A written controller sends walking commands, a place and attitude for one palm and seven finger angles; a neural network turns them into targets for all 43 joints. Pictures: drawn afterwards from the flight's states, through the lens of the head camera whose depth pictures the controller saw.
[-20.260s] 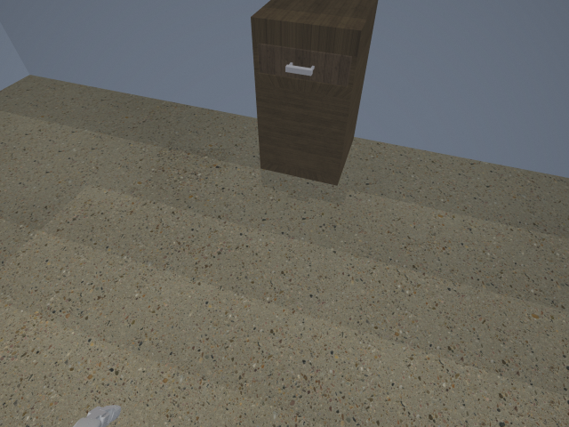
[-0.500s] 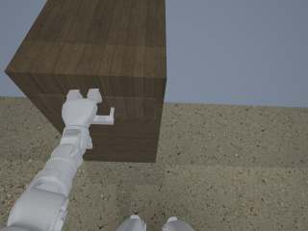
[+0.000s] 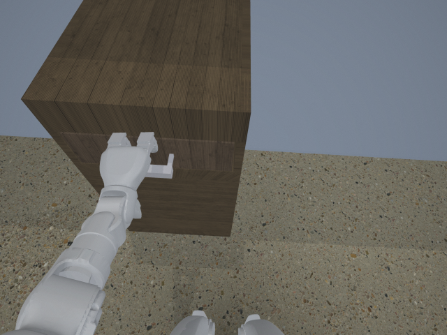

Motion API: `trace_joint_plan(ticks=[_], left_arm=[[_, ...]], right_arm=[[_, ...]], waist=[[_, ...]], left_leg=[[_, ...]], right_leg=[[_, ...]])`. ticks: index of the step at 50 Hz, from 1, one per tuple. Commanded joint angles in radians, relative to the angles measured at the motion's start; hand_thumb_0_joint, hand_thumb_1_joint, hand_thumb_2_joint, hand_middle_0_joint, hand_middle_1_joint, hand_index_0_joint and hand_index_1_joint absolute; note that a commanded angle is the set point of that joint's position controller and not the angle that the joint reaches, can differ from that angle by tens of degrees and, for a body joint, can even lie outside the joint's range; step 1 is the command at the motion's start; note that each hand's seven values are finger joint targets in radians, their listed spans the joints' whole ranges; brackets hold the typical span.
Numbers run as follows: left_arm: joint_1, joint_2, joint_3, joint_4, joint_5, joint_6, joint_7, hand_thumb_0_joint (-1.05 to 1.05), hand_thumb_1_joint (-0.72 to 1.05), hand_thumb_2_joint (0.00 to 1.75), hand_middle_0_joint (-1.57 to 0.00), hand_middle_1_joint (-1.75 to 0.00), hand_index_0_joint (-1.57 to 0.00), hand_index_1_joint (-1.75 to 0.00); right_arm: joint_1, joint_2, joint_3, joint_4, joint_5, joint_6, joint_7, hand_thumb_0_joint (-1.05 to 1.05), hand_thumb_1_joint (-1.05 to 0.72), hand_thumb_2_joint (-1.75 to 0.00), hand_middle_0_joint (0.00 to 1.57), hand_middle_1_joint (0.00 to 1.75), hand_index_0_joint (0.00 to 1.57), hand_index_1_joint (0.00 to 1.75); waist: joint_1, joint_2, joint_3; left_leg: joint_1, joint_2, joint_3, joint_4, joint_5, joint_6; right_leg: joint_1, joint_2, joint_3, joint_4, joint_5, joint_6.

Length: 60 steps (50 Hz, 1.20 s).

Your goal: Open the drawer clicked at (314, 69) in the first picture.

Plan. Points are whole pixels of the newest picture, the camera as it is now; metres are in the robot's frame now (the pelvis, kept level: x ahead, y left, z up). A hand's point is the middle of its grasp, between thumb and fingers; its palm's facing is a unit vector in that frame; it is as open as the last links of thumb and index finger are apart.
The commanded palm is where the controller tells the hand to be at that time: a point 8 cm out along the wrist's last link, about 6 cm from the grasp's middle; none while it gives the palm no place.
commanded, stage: re-aim the fingers above the handle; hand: left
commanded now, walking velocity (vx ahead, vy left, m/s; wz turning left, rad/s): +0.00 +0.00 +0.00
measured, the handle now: (149, 163) +0.49 +0.18 -0.08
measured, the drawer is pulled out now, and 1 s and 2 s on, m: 0.00 0.00 0.00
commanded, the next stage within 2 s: lower the fingers behind the handle in 1.80 s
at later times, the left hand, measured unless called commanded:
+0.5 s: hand (141, 179) +0.41 +0.18 -0.03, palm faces -0.04 -0.05 -1.00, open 13.8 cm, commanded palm +0.40 +0.17 +0.03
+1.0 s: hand (145, 179) +0.42 +0.17 -0.03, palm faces -0.10 -0.05 -0.99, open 13.8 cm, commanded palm +0.40 +0.17 +0.03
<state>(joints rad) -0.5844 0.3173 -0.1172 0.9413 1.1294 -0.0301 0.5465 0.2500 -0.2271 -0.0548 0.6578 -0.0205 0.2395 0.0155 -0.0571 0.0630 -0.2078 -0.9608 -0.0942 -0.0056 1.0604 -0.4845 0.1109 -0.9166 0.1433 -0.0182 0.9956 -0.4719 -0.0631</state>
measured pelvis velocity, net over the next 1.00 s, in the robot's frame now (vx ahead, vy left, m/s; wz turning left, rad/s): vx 0.01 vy -0.03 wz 0.00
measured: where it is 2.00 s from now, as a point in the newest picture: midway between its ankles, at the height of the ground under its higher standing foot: outside the picture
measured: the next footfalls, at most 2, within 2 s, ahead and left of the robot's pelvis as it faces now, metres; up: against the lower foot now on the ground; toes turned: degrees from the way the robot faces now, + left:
none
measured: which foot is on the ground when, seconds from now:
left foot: down 0.00-1.00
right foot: down 0.00-1.00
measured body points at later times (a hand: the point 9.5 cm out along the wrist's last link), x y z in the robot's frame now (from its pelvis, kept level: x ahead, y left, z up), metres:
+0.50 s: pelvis -0.01 -0.01 +0.01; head +0.08 -0.01 +0.45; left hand +0.41 +0.18 +0.03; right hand +0.04 -0.28 -0.13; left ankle +0.00 +0.04 -0.66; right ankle -0.01 -0.09 -0.66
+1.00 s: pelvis +0.01 -0.03 +0.01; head +0.10 -0.03 +0.45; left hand +0.42 +0.17 +0.02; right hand +0.07 -0.29 -0.12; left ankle +0.00 +0.04 -0.66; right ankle -0.01 -0.09 -0.66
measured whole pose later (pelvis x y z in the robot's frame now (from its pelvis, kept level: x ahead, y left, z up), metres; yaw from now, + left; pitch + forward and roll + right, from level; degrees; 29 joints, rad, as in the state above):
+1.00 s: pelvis +0.01 -0.03 +0.01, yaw +0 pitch +22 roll -1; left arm -0.54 0.35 -0.11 0.95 1.11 -0.04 0.47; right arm 0.29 -0.22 -0.03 0.64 0.00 0.20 -0.02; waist -0.07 0.04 -0.21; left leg -0.89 -0.08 0.00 0.97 -0.46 0.08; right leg -0.86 0.16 0.00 0.93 -0.45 -0.10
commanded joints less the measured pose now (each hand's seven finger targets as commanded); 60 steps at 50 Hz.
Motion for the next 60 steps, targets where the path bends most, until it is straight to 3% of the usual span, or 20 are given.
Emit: trace_joint_plan(ticks=[1,5,6,8,9,13,20,22,23,26,27,32,36,39,44,45,49,52,59,60], left_arm=[[-0.436,0.1,-0.002,-0.172,-0.013,0.024,0.021,0.0,-0.5,0.3,-0.3,-1.2,-0.3,-1.2],[-0.385,0.145,0.033,-0.144,-0.014,0.024,0.0,0.0,-0.5,0.3,-0.3,-1.2,-0.3,-1.2],[-0.372,0.12,0.016,-0.122,-0.019,0.027,-0.002,0.0,-0.5,0.3,-0.3,-1.2,-0.3,-1.2],[-0.38,0.188,0.062,-0.089,0.0,0.027,0.003,0.0,-0.5,0.3,-0.3,-1.2,-0.3,-1.2],[-0.367,0.173,0.051,-0.083,-0.003,0.029,0.006,0.0,-0.5,0.3,-0.3,-1.2,-0.3,-1.2],[-0.357,0.227,0.096,-0.093,0.0,0.017,0.017,0.0,-0.5,0.3,-0.3,-1.2,-0.3,-1.2],[-0.398,0.165,0.045,-0.163,-0.005,-0.014,0.023,0.0,-0.5,0.3,-0.3,-1.2,-0.3,-1.2],[-0.422,0.107,0.007,-0.17,-0.025,-0.02,0.018,0.0,-0.5,0.3,-0.3,-1.2,-0.3,-1.2],[-0.434,0.135,0.021,-0.163,-0.014,-0.024,0.021,0.0,-0.5,0.3,-0.3,-1.2,-0.3,-1.2],[-0.479,0.117,0.003,-0.162,-0.012,-0.02,0.031,0.0,-0.5,0.3,-0.3,-1.2,-0.3,-1.2],[-0.476,0.152,0.036,-0.157,-0.012,-0.018,0.034,0.0,-0.5,0.3,-0.3,-1.2,-0.3,-1.2],[-0.463,0.147,0.045,-0.13,-0.002,0.022,0.055,0.0,-0.5,0.3,-0.3,-1.2,-0.3,-1.2],[-0.355,0.211,0.09,-0.059,-0.002,0.08,0.047,0.0,-0.5,0.3,-0.3,-1.2,-0.3,-1.2],[-0.302,0.206,0.086,-0.071,-0.014,0.088,0.014,0.0,-0.5,0.3,-0.3,-1.2,-0.3,-1.2],[-0.335,0.181,0.043,-0.117,-0.027,0.04,-0.03,0.0,-0.5,0.3,-0.3,-1.2,-0.3,-1.2],[-0.36,0.208,0.059,-0.157,-0.019,0.014,-0.033,0.0,-0.5,0.3,-0.3,-1.2,-0.3,-1.2],[-0.367,0.151,0.026,-0.238,-0.013,-0.071,-0.027,0.0,-0.5,0.3,-0.3,-1.2,-0.3,-1.2],[-0.359,0.209,0.084,-0.251,-0.006,-0.087,0.005,0.0,-0.5,0.3,-0.3,-1.2,-0.3,-1.2],[-0.26,0.235,0.124,-0.11,-0.007,0.025,0.058,0.0,-0.5,0.3,-0.3,-1.2,-0.3,-1.2],[-0.289,0.253,0.126,-0.114,-0.001,0.041,0.052,0.0,-0.5,0.3,-0.3,-1.2,-0.3,-1.2]], right_arm=[[0.102,-0.161,-0.055,-0.068,-0.001,-0.014,-0.018,0.0,-0.9,-0.9,0.2,0.3,0.2,0.3],[0.097,-0.156,-0.043,-0.078,0.006,-0.009,-0.027,0.0,-0.9,-0.9,0.2,0.3,0.2,0.3],[0.099,-0.152,-0.04,-0.081,0.007,-0.01,-0.028,0.0,-0.9,-0.9,0.2,0.3,0.2,0.3],[0.099,-0.157,-0.032,-0.077,0.008,-0.014,-0.033,0.0,-0.9,-0.9,0.2,0.3,0.2,0.3],[0.104,-0.155,-0.031,-0.086,0.007,-0.015,-0.035,0.0,-0.9,-0.9,0.2,0.3,0.2,0.3],[0.094,-0.153,-0.028,-0.1,0.009,-0.03,-0.038,0.0,-0.9,-0.9,0.2,0.3,0.2,0.3],[0.107,-0.153,-0.044,-0.087,0.009,-0.056,-0.036,0.0,-0.9,-0.9,0.2,0.3,0.2,0.3],[0.114,-0.149,-0.05,-0.078,0.009,-0.064,-0.033,0.0,-0.9,-0.9,0.2,0.3,0.2,0.3],[0.112,-0.155,-0.051,-0.068,0.011,-0.064,-0.034,0.0,-0.9,-0.9,0.2,0.3,0.2,0.3],[0.121,-0.155,-0.053,-0.057,0.006,-0.066,-0.034,0.0,-0.9,-0.9,0.2,0.3,0.2,0.3],[0.119,-0.158,-0.052,-0.058,0.006,-0.066,-0.035,0.0,-0.9,-0.9,0.2,0.3,0.2,0.3],[0.111,-0.153,-0.045,-0.061,-0.001,-0.052,-0.027,0.0,-0.9,-0.9,0.2,0.3,0.2,0.3],[0.105,-0.152,-0.032,-0.084,0.006,-0.04,-0.03,0.0,-0.9,-0.9,0.2,0.3,0.2,0.3],[0.105,-0.149,-0.03,-0.102,0.011,-0.039,-0.033,0.0,-0.9,-0.9,0.2,0.3,0.2,0.3],[0.103,-0.144,-0.028,-0.107,0.017,-0.053,-0.053,0.0,-0.9,-0.9,0.2,0.3,0.2,0.3],[0.1,-0.142,-0.029,-0.104,0.02,-0.058,-0.055,0.0,-0.9,-0.9,0.2,0.3,0.2,0.3],[0.109,-0.131,-0.043,-0.09,0.012,-0.078,-0.054,0.0,-0.9,-0.9,0.2,0.3,0.2,0.3],[0.107,-0.136,-0.046,-0.074,0.003,-0.078,-0.047,0.0,-0.9,-0.9,0.2,0.3,0.2,0.3],[0.099,-0.143,-0.039,-0.081,0.003,-0.055,-0.028,0.0,-0.9,-0.9,0.2,0.3,0.2,0.3],[0.091,-0.146,-0.038,-0.083,0.007,-0.052,-0.031,0.0,-0.9,-0.9,0.2,0.3,0.2,0.3]], waist=[[-0.052,0.007,-0.404],[-0.032,-0.011,-0.409],[-0.03,-0.005,-0.363],[-0.028,-0.024,-0.325],[-0.026,-0.037,-0.316],[-0.008,-0.016,-0.349],[-0.037,-0.004,-0.399],[-0.055,-0.003,-0.381],[-0.055,0.007,-0.381],[-0.067,0.001,-0.382],[-0.057,0.004,-0.379],[-0.04,0.033,-0.42],[-0.014,-0.06,-0.385],[0.0,-0.061,-0.393],[-0.041,-0.102,-0.339],[-0.037,-0.085,-0.359],[-0.038,0.037,-0.398],[-0.028,0.034,-0.426],[-0.004,-0.064,-0.378],[-0.014,-0.073,-0.392]], left_leg=[[0.501,0.096,-0.119,-0.131,0.492,-0.106],[0.464,0.085,-0.097,-0.147,0.473,-0.093],[0.435,0.079,-0.087,-0.155,0.438,-0.088],[0.379,0.078,-0.08,-0.162,0.394,-0.078],[0.358,0.072,-0.077,-0.161,0.381,-0.073],[0.322,0.065,-0.057,-0.164,0.342,-0.064],[0.387,0.072,-0.07,-0.147,0.375,-0.071],[0.407,0.074,-0.075,-0.148,0.375,-0.07],[0.409,0.075,-0.08,-0.146,0.367,-0.073],[0.414,0.074,-0.084,-0.14,0.355,-0.072],[0.418,0.074,-0.09,-0.144,0.373,-0.076],[0.42,0.069,-0.074,-0.134,0.444,-0.081],[0.3,0.053,-0.038,-0.146,0.396,-0.058],[0.29,0.047,-0.023,-0.156,0.41,-0.053],[0.241,0.04,-0.019,-0.152,0.344,-0.04],[0.251,0.041,-0.023,-0.15,0.346,-0.041],[0.373,0.047,-0.037,-0.128,0.421,-0.051],[0.371,0.046,-0.043,-0.111,0.461,-0.055],[0.234,0.031,-0.019,-0.115,0.421,-0.053],[0.224,0.03,-0.019,-0.119,0.413,-0.052]], right_leg=[[0.039,-0.038,0.02,-0.129,0.285,0.001],[0.098,-0.039,0.034,-0.141,0.314,-0.002],[0.106,-0.04,0.033,-0.151,0.298,-0.005],[0.106,-0.042,0.043,-0.152,0.283,-0.005],[0.124,-0.041,0.046,-0.155,0.283,-0.007],[0.163,-0.046,0.071,-0.156,0.281,-0.006],[0.13,-0.045,0.067,-0.151,0.294,-0.002],[0.109,-0.046,0.058,-0.158,0.284,-0.002],[0.087,-0.046,0.062,-0.157,0.271,0.0],[0.067,-0.046,0.053,-0.154,0.252,0.0],[0.069,-0.045,0.052,-0.151,0.259,-0.005],[0.095,-0.043,0.045,-0.131,0.32,-0.007],[0.23,-0.047,0.081,-0.156,0.386,0.002],[0.305,-0.052,0.1,-0.167,0.456,0.005],[0.327,-0.066,0.137,-0.195,0.468,0.017],[0.319,-0.068,0.144,-0.192,0.459,0.016],[0.223,-0.06,0.12,-0.166,0.443,0.002],[0.216,-0.056,0.119,-0.146,0.473,0.0],[0.31,-0.059,0.123,-0.143,0.535,0.009],[0.322,-0.063,0.132,-0.149,0.544,0.014]])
